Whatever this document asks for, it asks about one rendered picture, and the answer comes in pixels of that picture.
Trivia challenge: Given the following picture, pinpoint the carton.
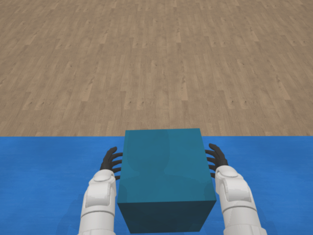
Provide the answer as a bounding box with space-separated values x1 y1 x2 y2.
117 128 217 234

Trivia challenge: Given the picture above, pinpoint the robot left hand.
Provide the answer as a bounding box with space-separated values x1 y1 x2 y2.
100 147 123 180

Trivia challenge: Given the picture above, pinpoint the robot right hand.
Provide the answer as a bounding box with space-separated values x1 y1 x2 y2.
205 143 228 178

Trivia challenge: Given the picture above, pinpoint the right robot forearm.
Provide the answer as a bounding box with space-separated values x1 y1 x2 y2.
215 165 267 235

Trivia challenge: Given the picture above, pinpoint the left robot forearm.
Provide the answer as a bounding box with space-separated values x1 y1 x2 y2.
78 169 116 235

